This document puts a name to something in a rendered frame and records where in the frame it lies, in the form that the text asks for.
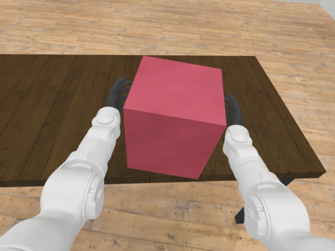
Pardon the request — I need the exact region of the robot right forearm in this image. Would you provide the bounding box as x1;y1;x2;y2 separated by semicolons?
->
222;125;310;230

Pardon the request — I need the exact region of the robot left forearm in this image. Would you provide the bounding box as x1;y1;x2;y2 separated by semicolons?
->
40;107;120;209

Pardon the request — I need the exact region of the left robot hand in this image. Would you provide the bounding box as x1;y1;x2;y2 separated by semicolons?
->
104;76;133;112

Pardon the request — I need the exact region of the table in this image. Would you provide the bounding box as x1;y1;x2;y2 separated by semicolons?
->
0;54;326;224

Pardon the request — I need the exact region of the robot right upper arm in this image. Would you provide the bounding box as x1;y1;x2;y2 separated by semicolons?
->
244;192;335;251

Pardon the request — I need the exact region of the robot left upper arm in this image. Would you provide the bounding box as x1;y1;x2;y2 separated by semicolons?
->
0;168;104;251

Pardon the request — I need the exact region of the right robot hand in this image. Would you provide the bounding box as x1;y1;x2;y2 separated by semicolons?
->
224;94;243;128

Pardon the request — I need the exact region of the carton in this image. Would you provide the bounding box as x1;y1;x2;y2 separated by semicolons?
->
123;56;227;179

